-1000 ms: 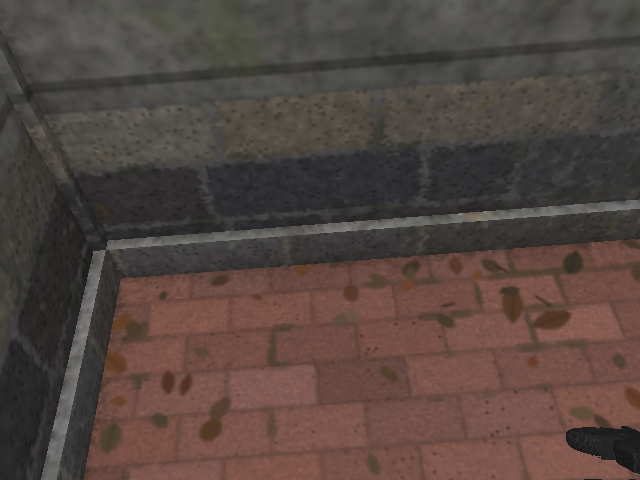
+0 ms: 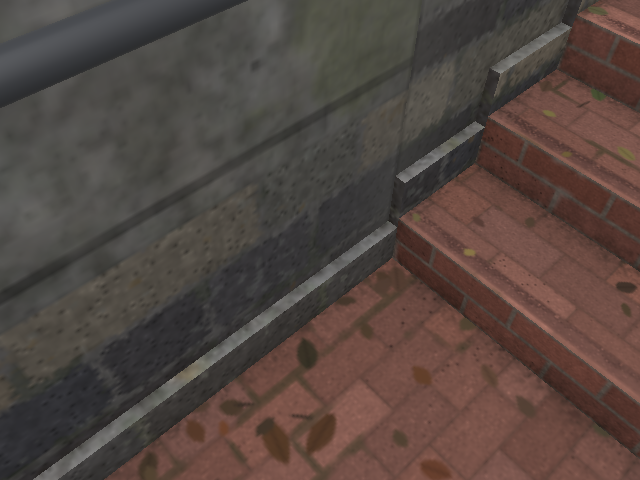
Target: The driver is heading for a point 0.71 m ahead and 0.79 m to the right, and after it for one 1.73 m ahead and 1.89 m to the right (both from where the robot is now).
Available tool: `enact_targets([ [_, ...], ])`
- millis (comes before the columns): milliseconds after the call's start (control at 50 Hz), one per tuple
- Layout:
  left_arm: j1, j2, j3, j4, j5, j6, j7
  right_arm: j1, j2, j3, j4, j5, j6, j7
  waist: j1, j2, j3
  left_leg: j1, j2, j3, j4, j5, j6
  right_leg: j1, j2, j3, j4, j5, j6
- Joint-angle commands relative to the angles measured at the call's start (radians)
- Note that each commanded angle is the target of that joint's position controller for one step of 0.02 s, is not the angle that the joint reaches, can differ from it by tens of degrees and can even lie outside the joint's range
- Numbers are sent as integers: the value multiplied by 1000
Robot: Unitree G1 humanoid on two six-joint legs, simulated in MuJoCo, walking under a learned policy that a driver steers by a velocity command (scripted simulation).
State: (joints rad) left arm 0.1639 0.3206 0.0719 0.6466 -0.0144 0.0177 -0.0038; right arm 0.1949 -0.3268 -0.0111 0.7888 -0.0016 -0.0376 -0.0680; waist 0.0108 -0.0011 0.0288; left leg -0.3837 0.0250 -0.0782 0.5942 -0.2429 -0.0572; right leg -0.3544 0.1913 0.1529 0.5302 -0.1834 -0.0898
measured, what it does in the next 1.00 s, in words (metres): walks ahead, turning right: left foot, then right foot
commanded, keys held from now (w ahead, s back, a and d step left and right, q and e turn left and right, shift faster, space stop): w+e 1.00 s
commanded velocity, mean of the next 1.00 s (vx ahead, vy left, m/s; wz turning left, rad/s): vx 0.43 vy -0.05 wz -0.60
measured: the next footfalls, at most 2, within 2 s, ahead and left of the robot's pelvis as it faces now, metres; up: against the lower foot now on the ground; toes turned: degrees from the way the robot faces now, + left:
left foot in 0.02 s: +0.09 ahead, +0.14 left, +0.00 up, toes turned -4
right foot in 0.40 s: +0.14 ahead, -0.23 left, +0.00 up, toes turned -15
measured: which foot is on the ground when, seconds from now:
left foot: up 0.00-0.00, down 0.02-0.38, up 0.40-0.76, down 0.78-1.00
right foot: down 0.00-0.00, up 0.02-0.38, down 0.40-0.78, up 0.80-1.00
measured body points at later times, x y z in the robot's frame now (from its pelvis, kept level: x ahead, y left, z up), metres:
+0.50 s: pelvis +0.15 -0.13 +0.00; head +0.15 -0.15 +0.45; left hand +0.33 +0.12 -0.09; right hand +0.15 -0.42 -0.13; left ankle +0.12 +0.06 -0.64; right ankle +0.10 -0.22 -0.73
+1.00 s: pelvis +0.40 -0.23 +0.02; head +0.44 -0.24 +0.47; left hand +0.67 -0.09 -0.11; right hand +0.26 -0.50 -0.09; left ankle +0.46 -0.14 -0.73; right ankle +0.35 -0.35 -0.66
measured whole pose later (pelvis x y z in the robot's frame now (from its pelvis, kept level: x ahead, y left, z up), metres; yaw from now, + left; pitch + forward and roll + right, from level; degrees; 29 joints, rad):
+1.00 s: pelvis +0.40 -0.23 +0.02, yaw -37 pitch +0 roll +0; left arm 0.18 0.34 0.04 0.80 0.04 -0.02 -0.05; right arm 0.32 -0.29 -0.06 0.82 -0.03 -0.08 -0.02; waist -0.04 -0.05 0.07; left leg -0.13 0.04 0.13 0.30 -0.17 0.01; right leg -0.53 0.02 0.04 0.98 -0.26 -0.08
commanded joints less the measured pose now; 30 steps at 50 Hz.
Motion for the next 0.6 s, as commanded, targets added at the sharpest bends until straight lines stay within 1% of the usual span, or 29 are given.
enact_targets([
  [20,-19,-1,-3,-94,5,4,-13,259,-211,-58,47,-31,-15,-6,-81,140,-113,435,312,-244,-237,-29,128,-271,-25,69,267,-377,12],
  [40,-28,53,5,-155,21,-1,-26,219,-291,-79,33,-71,-21,-9,-42,297,-69,361,504,-592,-344,-66,285,-437,-42,74,444,-403,43],
  [60,-47,150,24,-150,28,0,-33,133,-245,-75,0,-48,-31,-25,-38,232,-38,293,502,-562,-361,-104,310,-444,-106,87,591,-321,63],
  [80,-30,167,30,-144,29,9,-39,106,-200,-64,-2,-16,-32,-38,-23,190,-23,291,434,-421,-346,-128,251,-454,-139,77,641,-229,71],
  [100,-11,138,24,-135,26,25,-40,116,-171,-56,3,3,-25,-46,-20,167,-18,318,368,-315,-329,-108,192,-467,-153,58,665,-169,87],
  [120,-7,119,16,-143,24,34,-44,132,-169,-57,11,14,-17,-49,-18,160,11,307,341,-242,-332,-72,164,-467,-166,44,656,-126,101],
  [140,-24,98,8,-157,24,41,-51,147,-169,-56,11,6,-12,-49,-24,140,23,285,324,-176,-339,-15,153,-446,-168,12,640,-90,115],
  [160,-46,73,-1,-171,17,43,-56,167,-174,-58,12,-2,-9,-46,-39,140,26,283,314,-118,-350,38,153,-432,-170,-22,612,-66,132],
  [180,-72,53,-9,-195,16,43,-65,187,-185,-63,15,-8,-5,-44,-53,155,25,290,312,-75,-359,89,158,-418,-178,-41,567,-48,145],
  [200,-81,39,-16,-207,13,42,-74,200,-206,-72,15,-10,-1,-38,-62,168,28,297,314,-42,-371,121,164,-403,-191,-60,522,-52,151],
  [220,-81,45,-12,-214,7,37,-81,190,-226,-80,5,-7,3,-33,-56,195,32,289,308,1,-376,110,162,-358,-210,-73,444,-41,158],
  [240,-93,39,-15,-222,5,33,-89,186,-243,-87,-1,2,4,-29,-59,204,31,265,299,44,-382,108,151,-286,-216,-102,371,-42,160],
  [260,-115,30,-19,-232,3,28,-95,191,-259,-98,-4,5,-1,-25,-63,222,27,241,291,89,-391,98,136,-199,-220,-129,301,-43,153],
  [280,-3,46,-8,-174,-6,-4,-72,150,-214,-89,-38,13,-3,4,-38,340,-108,160,212,174,-433,-183,114,32,-176,-214,284,-86,151],
  [300,26,77,5,-151,-18,-18,-61,134,-223,-95,-47,12,-10,25,-24,365,-63,79,210,186,-442,-287,119,137,-158,-266,296,-85,156],
  [320,59,96,13,-121,-20,-23,-52,127,-205,-94,-40,9,-10,36,2,350,-19,61,215,202,-396,-307,117,163,-162,-279,252,-118,145],
  [340,74,100,17,-101,-13,-22,-46,130,-183,-88,-39,8,-8,45,14,269,16,64,219,210,-318,-290,117,182,-141,-318,172,-122,111],
  [360,116,108,30,-67,-7,-19,-38,144,-167,-83,-35,-7,-11,50,45,169,21,59,211,226,-156,-146,107,249,-108,-341,85,-128,62],
  [380,243,143,52,-25,-6,-16,-31,133,-126,-65,-47,-27,-19,53,124,19,-1,2,167,280,183,102,80,375,-91,-286,-20,-146,11],
  [400,321,250,58,4,0,-18,-21,123,1,-23,-111,-75,-42,52,86,-346,-12,-330,113,212,644,-363,44,499,-296,126,-52,69,-47],
  [420,361,310,52,-38,66,-23,-11,127,-18,-39,-183,-84,-37,76,97,-411,-189,-524,7,126,814,-457,77,575,-545,704,-300,6,-160],
  [440,347,298,63,-21,71,-42,-8,66,-40,-38,-180,-76,-29,72,80,-215,-145,-561,67,19,845,-342,96,539,-598,758,-361,-161,-223],
  [460,273,228,41,-14,60,-50,-7,18,-75,-45,-158,-57,-34,77,47,-142,-5,-527,108,19,733,-206,108,403,-545,590,-336,-146,-192],
  [480,214,171,23,-6,59,-50,-14,-3,-115,-56,-128,-44,-26,81,14,-102,81,-438,125,31,626,-114,103,291,-466,421,-306,-42,-147],
  [500,180,148,10,-10,55,-51,-11,22,-121,-59,-106,-42,-13,86,-9,-149,75,-346,122,39,535,-71,99,243,-405,306,-313,74,-123],
  [520,156,128,-1,0,49,-57,-11,65,-125,-57,-80,-41,8,94,-33,-194,58,-263,103,58,478,-25,87,200,-361,232,-324,160,-115],
  [540,163,116,-7,14,40,-66,-11,69,-129,-62,-74,-44,17,99,-38,-218,44,-208,80,78,442,-1,69,177,-331,180,-339,189,-121],
  [560,178,125,-6,42,32,-74,-10,25,-105,-55,-86,-43,25,98,-44,-184,46,-192,57,86,391,16,54,170,-322,164,-346,183,-130],
  [600,197,131,0,68,26,-82,-7,-76,-61,-40,-115,-41,24,96,-24,-145,57,-202,27,105,228,67,32,187,-306,140,-351,150,-139],
])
